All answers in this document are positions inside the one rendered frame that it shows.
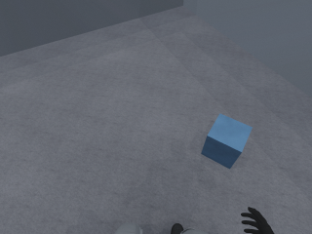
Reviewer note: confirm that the robot right foot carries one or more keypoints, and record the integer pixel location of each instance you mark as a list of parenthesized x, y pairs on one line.
[(177, 229)]

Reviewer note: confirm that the carton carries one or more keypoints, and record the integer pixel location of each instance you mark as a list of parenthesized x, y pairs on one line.
[(226, 140)]

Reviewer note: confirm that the robot right hand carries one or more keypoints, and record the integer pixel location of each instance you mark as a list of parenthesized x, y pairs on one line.
[(260, 222)]

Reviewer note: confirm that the robot left thigh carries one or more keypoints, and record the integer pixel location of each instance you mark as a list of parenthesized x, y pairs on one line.
[(129, 228)]

